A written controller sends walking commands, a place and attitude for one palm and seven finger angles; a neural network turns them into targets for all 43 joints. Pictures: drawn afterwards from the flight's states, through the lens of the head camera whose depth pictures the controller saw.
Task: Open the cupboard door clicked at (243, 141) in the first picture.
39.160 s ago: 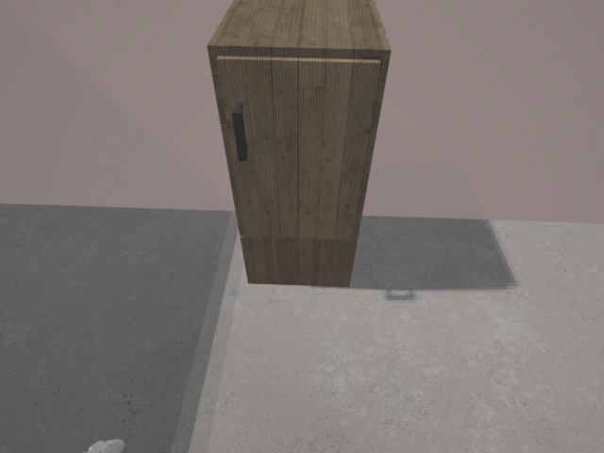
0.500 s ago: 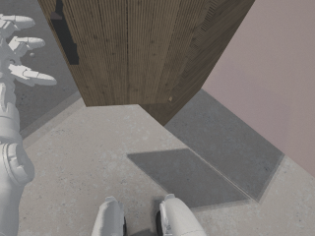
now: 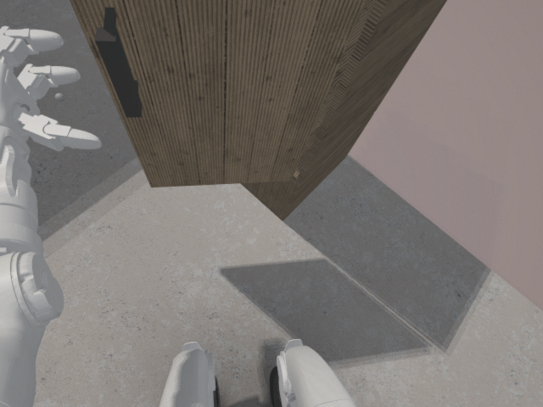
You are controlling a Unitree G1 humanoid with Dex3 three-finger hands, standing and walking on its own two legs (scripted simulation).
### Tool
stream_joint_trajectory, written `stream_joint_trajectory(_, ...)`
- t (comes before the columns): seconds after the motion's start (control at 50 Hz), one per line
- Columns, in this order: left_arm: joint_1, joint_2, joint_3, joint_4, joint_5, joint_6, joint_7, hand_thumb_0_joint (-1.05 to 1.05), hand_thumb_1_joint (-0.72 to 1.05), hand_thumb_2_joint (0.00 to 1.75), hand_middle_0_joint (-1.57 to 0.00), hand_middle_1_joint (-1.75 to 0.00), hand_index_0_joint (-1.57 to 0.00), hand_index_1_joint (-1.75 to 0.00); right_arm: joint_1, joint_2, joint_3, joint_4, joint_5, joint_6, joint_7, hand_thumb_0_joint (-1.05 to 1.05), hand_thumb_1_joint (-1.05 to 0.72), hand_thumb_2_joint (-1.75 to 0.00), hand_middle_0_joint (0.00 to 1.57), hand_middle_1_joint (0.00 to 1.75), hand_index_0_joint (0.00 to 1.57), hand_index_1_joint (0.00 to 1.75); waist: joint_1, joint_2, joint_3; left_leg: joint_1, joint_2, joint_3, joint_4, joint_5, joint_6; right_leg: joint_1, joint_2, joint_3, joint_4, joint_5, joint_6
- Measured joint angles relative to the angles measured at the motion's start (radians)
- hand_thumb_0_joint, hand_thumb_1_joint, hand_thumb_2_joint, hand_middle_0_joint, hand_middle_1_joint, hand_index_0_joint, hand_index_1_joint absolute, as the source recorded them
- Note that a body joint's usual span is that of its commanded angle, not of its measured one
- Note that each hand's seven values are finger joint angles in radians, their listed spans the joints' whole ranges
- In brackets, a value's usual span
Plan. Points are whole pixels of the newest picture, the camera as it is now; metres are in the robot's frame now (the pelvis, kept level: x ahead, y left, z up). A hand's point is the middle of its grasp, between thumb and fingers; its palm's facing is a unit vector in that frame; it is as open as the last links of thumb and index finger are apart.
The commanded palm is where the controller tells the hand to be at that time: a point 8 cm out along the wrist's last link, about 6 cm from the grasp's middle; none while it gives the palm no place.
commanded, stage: move the hooked fingers beside the handle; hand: left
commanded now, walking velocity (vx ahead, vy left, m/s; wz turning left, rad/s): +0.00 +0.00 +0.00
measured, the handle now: (123, 67) +0.58 +0.17 +0.07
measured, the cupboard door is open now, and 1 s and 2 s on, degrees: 49 49 49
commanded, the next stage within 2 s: slide the fingers in behind the handle in 0.38 s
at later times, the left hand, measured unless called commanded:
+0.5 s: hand (71, 96) +0.53 +0.23 +0.06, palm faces +0.05 -1.00 -0.01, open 14.0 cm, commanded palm +0.51 +0.26 +0.06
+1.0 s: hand (95, 99) +0.52 +0.21 +0.06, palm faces +0.04 -1.00 -0.02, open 14.0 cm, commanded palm +0.51 +0.23 +0.06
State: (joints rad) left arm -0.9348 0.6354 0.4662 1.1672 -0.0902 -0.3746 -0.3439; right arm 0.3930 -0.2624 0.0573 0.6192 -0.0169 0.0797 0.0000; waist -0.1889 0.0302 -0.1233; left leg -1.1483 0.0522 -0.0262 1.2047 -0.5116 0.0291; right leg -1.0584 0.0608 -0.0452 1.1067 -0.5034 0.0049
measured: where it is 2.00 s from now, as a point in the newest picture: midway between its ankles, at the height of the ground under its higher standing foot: outside the picture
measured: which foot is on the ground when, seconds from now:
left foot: down 0.00-1.00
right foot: down 0.00-1.00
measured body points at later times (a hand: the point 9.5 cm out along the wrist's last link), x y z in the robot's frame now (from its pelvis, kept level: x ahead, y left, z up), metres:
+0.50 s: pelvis -0.01 +0.00 -0.01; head +0.16 +0.03 +0.41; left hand +0.52 +0.29 +0.07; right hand -0.01 -0.27 -0.11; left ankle +0.02 +0.10 -0.64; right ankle +0.01 -0.13 -0.64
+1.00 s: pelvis +0.00 -0.01 -0.01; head +0.15 +0.03 +0.42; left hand +0.52 +0.26 +0.07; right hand +0.00 -0.27 -0.11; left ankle +0.02 +0.10 -0.64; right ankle +0.01 -0.13 -0.64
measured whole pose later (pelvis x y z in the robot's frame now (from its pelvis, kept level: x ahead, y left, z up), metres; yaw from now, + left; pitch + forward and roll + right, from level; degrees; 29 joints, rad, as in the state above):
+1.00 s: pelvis +0.00 -0.01 -0.01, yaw +0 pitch +26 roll -5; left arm -0.96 0.58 0.42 1.19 -0.07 -0.39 -0.26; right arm 0.38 -0.27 0.05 0.61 -0.02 0.08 0.01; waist -0.20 0.04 -0.12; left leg -1.17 0.05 -0.03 1.23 -0.51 0.02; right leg -1.09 0.06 -0.05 1.14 -0.51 0.00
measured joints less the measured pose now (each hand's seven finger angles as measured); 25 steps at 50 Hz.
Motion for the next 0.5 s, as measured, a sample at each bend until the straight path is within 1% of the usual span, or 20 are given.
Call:
stream_joint_trajectory(0.04, -0.012, -0.001, -0.018, 0.024, 0.003, 0.010, -0.001, -0.01, -0.50, 0.30, -0.30, -1.20, -0.30, -1.20, -0.006, -0.003, 0.002, -0.002, 0.001, 0.002, -0.001, 0.00, -0.91, -0.89, 0.21, 0.30, 0.20, 0.30, 0.000, -0.001, -0.003, 0.003, -0.002, -0.003, -0.001, 0.001, 0.000, 0.005, -0.002, -0.003, -0.002, 0.000, 0.000)
stream_joint_trajectory(0.14, -0.028, 0.009, -0.024, 0.068, 0.015, 0.023, 0.008, -0.01, -0.50, 0.30, -0.30, -1.20, -0.30, -1.20, -0.023, -0.012, 0.006, -0.023, 0.000, -0.004, -0.007, 0.00, -0.91, -0.89, 0.21, 0.30, 0.20, 0.30, -0.011, -0.003, 0.000, -0.009, -0.005, -0.006, 0.008, 0.002, 0.001, -0.006, -0.004, -0.006, 0.009, -0.001, 0.000)
stream_joint_trajectory(0.24, -0.027, 0.001, -0.006, 0.025, 0.019, -0.025, 0.020, -0.01, -0.50, 0.30, -0.30, -1.20, -0.30, -1.20, -0.033, -0.014, 0.001, -0.021, -0.007, -0.010, -0.005, 0.00, -0.91, -0.89, 0.21, 0.30, 0.20, 0.30, -0.013, -0.005, 0.005, -0.032, -0.004, -0.006, 0.025, 0.000, -0.001, -0.031, -0.003, -0.007, 0.027, -0.004, -0.001)
stream_joint_trajectory(0.28, -0.040, 0.006, -0.006, 0.031, 0.018, -0.030, 0.021, -0.01, -0.50, 0.30, -0.30, -1.20, -0.30, -1.20, -0.036, -0.014, 0.003, -0.014, -0.006, -0.007, -0.005, 0.00, -0.91, -0.89, 0.21, 0.30, 0.20, 0.30, -0.014, -0.005, 0.009, -0.037, -0.004, -0.008, 0.030, -0.001, -0.001, -0.035, -0.003, -0.008, 0.033, -0.005, -0.002)
stream_joint_trajectory(0.4, -0.074, 0.028, -0.021, 0.068, 0.029, 0.017, 0.018, -0.01, -0.50, 0.30, -0.30, -1.20, -0.30, -1.20, -0.027, -0.012, 0.011, -0.012, -0.003, 0.002, -0.007, 0.00, -0.91, -0.89, 0.21, 0.30, 0.20, 0.30, -0.019, 0.004, 0.012, -0.051, -0.004, -0.012, 0.034, 0.001, -0.002, -0.048, -0.003, -0.012, 0.037, -0.005, -0.003)
stream_joint_trajectory(0.44, -0.071, 0.031, -0.013, 0.064, 0.028, 0.022, 0.018, -0.01, -0.50, 0.30, -0.30, -1.20, -0.30, -1.20, -0.023, -0.011, 0.013, -0.011, -0.004, 0.002, -0.008, 0.00, -0.91, -0.89, 0.21, 0.30, 0.20, 0.30, -0.021, 0.006, 0.011, -0.053, -0.003, -0.009, 0.034, 0.001, -0.002, -0.052, -0.002, -0.009, 0.037, -0.004, -0.003)
stream_joint_trajectory(0.5, -0.055, 0.027, 0.007, 0.042, 0.022, 0.010, 0.018, -0.01, -0.50, 0.30, -0.30, -1.20, -0.30, -1.20, -0.013, -0.007, 0.012, -0.010, -0.005, 0.001, -0.006, 0.00, -0.91, -0.89, 0.21, 0.30, 0.20, 0.30, -0.021, 0.007, 0.009, -0.051, 0.001, -0.006, 0.032, 0.000, -0.003, -0.052, 0.001, -0.005, 0.037, -0.004, -0.004)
